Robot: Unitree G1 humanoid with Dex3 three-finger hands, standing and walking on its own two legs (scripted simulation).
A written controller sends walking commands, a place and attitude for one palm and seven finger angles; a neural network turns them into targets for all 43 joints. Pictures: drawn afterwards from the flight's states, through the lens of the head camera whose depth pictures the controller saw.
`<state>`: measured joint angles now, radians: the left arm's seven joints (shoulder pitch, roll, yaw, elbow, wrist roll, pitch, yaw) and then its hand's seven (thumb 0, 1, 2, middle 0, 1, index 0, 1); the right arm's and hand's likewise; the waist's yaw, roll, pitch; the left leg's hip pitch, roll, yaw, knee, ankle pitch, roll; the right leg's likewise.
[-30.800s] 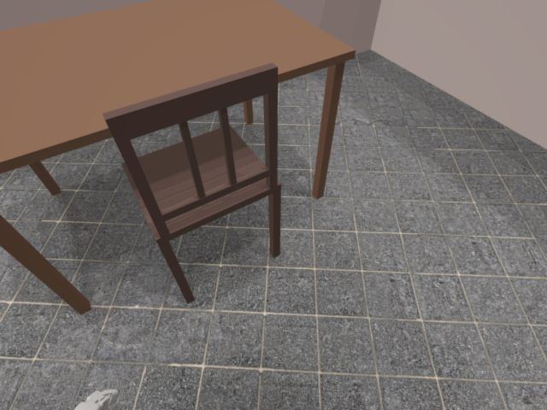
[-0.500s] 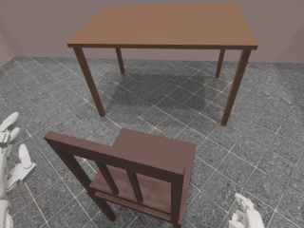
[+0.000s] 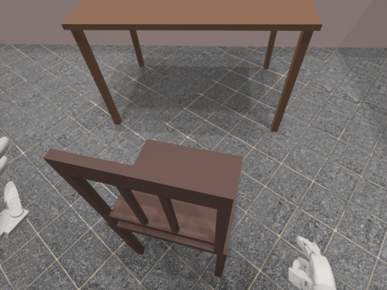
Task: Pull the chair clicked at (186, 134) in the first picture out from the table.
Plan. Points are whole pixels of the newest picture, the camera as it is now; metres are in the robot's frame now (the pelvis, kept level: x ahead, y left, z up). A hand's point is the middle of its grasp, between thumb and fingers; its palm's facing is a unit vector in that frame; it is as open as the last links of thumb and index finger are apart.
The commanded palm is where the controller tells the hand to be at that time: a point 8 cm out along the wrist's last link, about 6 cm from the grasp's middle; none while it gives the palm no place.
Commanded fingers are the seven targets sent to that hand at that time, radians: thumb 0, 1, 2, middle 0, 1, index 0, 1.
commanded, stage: step back with the hand held close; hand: left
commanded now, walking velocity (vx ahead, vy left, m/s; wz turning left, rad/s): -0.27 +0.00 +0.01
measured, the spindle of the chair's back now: (134, 205) +0.32 +0.20 -0.11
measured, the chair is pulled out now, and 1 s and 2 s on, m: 0.71 0.71 0.71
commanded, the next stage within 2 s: stop stepping back and stand still in 1.30 s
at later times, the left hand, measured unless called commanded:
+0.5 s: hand out of the picture +0.13 +0.27 +0.16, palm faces +0.45 -0.74 -0.50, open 7.4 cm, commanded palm +0.07 +0.30 +0.18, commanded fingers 0.00 0.90 0.90 -0.20 -0.30 -0.20 -0.30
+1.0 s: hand out of the picture +0.08 +0.27 +0.18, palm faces +0.55 -0.66 -0.51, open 7.4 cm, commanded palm +0.01 +0.30 +0.18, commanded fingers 0.00 0.90 0.90 -0.20 -0.30 -0.20 -0.30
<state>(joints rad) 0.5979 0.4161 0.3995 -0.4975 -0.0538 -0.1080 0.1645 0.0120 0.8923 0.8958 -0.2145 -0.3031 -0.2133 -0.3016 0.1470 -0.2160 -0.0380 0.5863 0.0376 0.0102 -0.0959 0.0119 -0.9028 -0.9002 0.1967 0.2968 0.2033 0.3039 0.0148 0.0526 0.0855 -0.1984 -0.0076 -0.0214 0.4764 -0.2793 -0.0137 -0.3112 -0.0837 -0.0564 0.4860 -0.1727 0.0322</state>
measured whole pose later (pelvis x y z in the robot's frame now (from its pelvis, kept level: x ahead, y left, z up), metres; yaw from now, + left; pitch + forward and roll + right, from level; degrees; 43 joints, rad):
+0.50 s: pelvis -0.07 +0.00 -0.01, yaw +0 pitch +0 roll -1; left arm 0.56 0.43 0.43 -0.54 -0.03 -0.14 0.20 0.01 0.89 0.90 -0.21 -0.30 -0.21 -0.30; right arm 0.22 -0.23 -0.01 0.56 0.02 -0.05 -0.08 0.01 -0.90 -0.90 0.20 0.30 0.20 0.30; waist 0.01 0.01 0.05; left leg -0.36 0.02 -0.04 0.60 -0.24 -0.01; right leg -0.42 -0.05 -0.07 0.51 -0.18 0.02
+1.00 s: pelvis -0.09 -0.01 -0.03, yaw +7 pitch +1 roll -2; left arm 0.53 0.46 0.50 -0.56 -0.02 -0.25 0.18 0.01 0.89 0.90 -0.21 -0.30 -0.21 -0.30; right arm 0.24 -0.18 -0.02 0.60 0.02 -0.14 -0.07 0.01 -0.90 -0.90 0.20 0.30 0.21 0.30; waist -0.02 0.01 0.02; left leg -0.52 0.07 -0.02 0.73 -0.24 -0.01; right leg -0.41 -0.01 -0.01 0.70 -0.31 0.01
